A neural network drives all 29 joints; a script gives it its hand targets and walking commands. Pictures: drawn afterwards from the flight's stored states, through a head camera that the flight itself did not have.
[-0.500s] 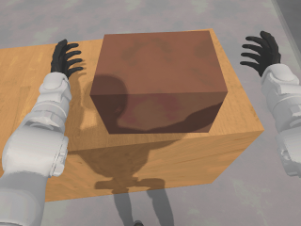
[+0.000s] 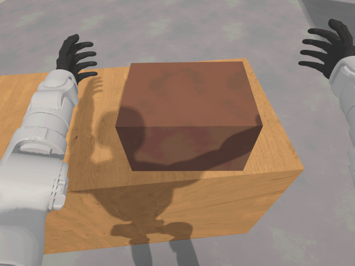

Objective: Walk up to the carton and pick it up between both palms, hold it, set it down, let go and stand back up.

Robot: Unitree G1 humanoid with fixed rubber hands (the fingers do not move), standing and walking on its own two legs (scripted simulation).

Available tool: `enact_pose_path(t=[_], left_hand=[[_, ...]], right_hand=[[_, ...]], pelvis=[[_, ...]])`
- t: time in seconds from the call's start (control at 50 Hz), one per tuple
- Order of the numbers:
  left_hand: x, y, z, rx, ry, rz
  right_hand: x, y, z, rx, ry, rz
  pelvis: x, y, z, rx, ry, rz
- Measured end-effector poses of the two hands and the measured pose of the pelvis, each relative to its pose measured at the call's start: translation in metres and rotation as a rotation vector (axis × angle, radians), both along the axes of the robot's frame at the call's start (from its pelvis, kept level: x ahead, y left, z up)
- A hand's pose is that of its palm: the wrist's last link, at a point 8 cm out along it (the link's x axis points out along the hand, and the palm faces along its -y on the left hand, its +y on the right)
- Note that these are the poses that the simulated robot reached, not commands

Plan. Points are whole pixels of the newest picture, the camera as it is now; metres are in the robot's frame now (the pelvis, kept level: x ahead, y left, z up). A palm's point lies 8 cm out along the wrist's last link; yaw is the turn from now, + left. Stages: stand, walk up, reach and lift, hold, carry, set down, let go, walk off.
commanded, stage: set down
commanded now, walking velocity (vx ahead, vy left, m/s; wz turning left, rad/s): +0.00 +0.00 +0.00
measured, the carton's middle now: (186, 116) +0.51 +0.06 +0.02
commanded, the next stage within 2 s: none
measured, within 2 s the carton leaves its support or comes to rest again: neither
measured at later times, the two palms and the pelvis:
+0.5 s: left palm (71, 106) +0.39 +0.29 +0.16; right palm (324, 104) +0.44 -0.22 +0.16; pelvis +0.00 +0.00 +0.01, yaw +1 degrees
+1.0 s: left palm (66, 138) +0.34 +0.30 +0.11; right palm (325, 142) +0.38 -0.23 +0.11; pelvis +0.02 +0.01 +0.01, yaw +1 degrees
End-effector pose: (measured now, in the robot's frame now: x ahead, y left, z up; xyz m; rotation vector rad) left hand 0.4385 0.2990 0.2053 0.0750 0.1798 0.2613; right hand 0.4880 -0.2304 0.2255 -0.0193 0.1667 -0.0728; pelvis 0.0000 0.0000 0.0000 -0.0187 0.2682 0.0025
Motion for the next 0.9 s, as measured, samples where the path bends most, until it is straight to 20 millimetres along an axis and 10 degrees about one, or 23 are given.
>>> enact_pose_path(t=[0.28,0.56,0.9], left_hand=[[-0.014,-0.001,-0.003,-0.009,0.019,-0.022],[-0.051,-0.003,-0.058,-0.058,0.087,-0.016],[-0.088,0.007,-0.078,-0.041,0.067,0.001]], right_hand=[[-0.010,0.015,-0.016,-0.003,0.040,0.047],[-0.054,0.009,-0.074,0.005,0.097,0.068],[-0.088,0.001,-0.102,0.011,0.092,0.072]], pelvis=[[-0.002,-0.002,0.004,-0.001,-0.052,0.018],[-0.006,0.002,0.007,0.005,-0.146,0.007],[0.012,0.008,0.011,0.006,-0.217,0.017]])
